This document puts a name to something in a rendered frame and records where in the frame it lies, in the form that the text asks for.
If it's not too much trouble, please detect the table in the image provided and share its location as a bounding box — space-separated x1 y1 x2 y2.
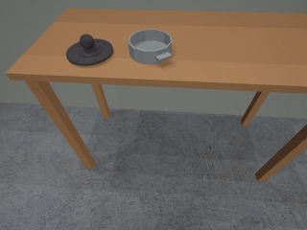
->
5 9 307 182

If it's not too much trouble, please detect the pot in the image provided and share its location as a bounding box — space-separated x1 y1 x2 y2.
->
128 29 173 64

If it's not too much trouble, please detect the lid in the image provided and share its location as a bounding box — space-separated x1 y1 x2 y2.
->
66 38 113 66

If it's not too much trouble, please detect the knob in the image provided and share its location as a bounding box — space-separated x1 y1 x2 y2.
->
80 34 95 50

